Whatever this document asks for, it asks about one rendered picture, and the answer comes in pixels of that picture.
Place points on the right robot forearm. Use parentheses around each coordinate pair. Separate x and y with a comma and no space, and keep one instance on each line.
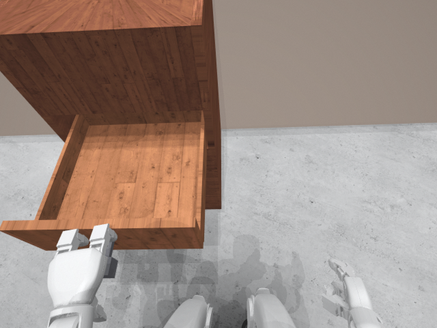
(361,317)

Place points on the handle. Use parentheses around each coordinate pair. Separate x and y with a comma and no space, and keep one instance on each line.
(111,262)

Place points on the right robot hand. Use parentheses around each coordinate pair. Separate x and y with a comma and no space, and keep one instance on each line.
(340,299)

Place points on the right robot thigh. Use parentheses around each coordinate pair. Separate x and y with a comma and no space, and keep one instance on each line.
(266,311)

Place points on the cabinet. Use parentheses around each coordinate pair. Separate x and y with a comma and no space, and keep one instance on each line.
(72,57)

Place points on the robot thigh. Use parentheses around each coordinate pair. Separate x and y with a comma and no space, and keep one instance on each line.
(266,311)
(193,313)

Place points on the drawer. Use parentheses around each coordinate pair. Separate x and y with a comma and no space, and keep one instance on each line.
(143,173)

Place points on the left robot thigh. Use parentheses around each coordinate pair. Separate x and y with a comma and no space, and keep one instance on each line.
(193,313)

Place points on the left robot forearm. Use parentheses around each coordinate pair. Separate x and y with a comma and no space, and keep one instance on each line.
(72,316)

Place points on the left robot hand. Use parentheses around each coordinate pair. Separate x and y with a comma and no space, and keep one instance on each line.
(75,275)

